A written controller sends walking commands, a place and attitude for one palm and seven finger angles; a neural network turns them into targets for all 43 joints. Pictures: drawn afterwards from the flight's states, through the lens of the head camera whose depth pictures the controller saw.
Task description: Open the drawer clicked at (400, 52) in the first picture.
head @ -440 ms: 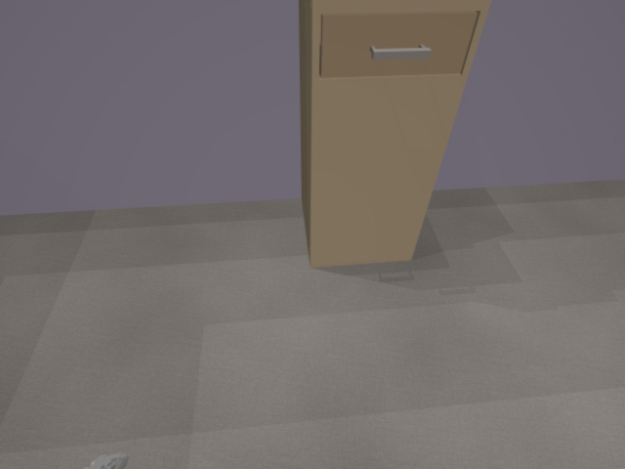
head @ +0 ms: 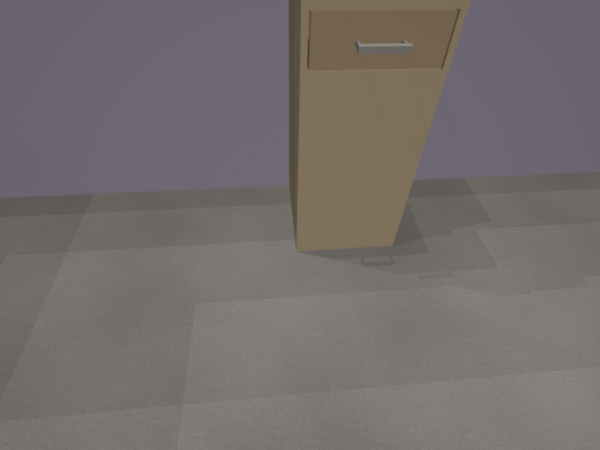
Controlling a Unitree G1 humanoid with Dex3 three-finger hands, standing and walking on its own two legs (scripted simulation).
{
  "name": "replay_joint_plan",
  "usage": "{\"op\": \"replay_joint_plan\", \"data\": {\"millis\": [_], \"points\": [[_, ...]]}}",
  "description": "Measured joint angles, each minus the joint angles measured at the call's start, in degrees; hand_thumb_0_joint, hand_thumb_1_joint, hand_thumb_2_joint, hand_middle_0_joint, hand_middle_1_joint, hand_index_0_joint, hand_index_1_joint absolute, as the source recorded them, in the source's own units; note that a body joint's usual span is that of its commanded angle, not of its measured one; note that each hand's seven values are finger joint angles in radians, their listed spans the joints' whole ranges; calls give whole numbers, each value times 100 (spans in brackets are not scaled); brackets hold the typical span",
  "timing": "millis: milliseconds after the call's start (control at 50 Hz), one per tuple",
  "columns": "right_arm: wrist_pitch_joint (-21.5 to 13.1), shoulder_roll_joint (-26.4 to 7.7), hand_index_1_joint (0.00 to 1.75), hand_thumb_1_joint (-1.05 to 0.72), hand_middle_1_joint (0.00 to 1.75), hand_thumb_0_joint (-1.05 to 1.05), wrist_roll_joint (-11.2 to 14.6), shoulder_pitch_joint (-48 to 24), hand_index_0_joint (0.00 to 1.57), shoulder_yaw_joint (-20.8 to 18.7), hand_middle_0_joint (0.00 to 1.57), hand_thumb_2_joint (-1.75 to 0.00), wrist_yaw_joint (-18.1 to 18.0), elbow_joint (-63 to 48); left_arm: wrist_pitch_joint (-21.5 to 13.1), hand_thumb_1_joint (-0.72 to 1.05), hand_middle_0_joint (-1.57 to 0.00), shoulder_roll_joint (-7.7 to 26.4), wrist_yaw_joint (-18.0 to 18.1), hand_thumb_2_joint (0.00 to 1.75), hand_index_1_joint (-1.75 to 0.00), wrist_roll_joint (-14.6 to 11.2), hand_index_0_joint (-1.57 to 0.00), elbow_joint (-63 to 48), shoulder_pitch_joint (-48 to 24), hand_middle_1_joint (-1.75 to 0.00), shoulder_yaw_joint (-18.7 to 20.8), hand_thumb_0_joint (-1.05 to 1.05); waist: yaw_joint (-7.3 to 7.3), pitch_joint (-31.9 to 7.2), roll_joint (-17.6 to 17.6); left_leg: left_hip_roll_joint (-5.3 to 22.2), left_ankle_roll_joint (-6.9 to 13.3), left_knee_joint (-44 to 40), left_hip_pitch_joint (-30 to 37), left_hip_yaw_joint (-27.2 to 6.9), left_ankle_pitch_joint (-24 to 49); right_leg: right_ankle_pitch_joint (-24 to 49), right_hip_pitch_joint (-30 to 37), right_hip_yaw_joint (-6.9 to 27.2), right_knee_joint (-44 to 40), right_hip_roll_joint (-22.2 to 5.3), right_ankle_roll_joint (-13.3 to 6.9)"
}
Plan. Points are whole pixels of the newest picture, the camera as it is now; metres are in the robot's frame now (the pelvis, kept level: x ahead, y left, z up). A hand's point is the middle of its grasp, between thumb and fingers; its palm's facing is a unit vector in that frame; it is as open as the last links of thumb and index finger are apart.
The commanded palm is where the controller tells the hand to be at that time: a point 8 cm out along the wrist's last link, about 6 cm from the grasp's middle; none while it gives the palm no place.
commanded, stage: stand and wait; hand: left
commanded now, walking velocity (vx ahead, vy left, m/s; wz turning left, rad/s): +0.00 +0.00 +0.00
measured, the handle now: (383, 45) +1.06 -0.16 +0.11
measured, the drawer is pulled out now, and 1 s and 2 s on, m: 0.00 0.00 0.00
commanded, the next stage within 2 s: look at it before walking up in 0.38 s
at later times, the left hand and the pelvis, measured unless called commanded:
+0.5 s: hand out of the picture +0.07 +0.24 -0.15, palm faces -0.03 -0.94 -0.34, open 7.4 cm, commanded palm none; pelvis +0.00 +0.00 +0.00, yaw +0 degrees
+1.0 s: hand out of the picture +0.09 +0.24 -0.15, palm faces -0.03 -0.94 -0.34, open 7.4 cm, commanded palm none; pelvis +0.02 -0.01 +0.00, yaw +0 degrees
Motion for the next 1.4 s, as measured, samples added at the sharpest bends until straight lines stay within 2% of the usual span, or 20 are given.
{"op": "replay_joint_plan", "data": {"millis": [420,1140,1240,1400], "points": [[-23,-10,30,-90,30,1,16,52,20,-4,20,-90,4,277,-36,90,-20,45,12,90,-30,-1,-21,167,-120,-30,27,1,-35,-1,23,26,-22,-181,48,14,105,110,34,15,-171,25,-15],[-44,-43,30,-90,30,1,30,-201,20,37,20,-90,-24,251,-66,90,-20,55,12,90,-30,-4,-21,176,-221,-30,32,1,11,40,33,76,-73,-394,280,-7,48,38,254,-8,-356,72,-63],[4,25,30,-90,30,1,15,-246,20,-13,20,-90,-100,108,52,90,-20,-2,55,90,-30,-4,-21,53,-145,-30,91,1,81,51,42,147,-94,-175,179,164,-78,-16,74,160,-131,145,-69],[141,447,30,-90,30,1,0,-84,20,-106,20,-90,-138,-343,307,91,-20,-281,-24,90,-30,25,-20,-315,113,-30,185,0,85,220,-89,265,-114,531,-194,624,-437,-319,-653,550,919,282,-90]]}}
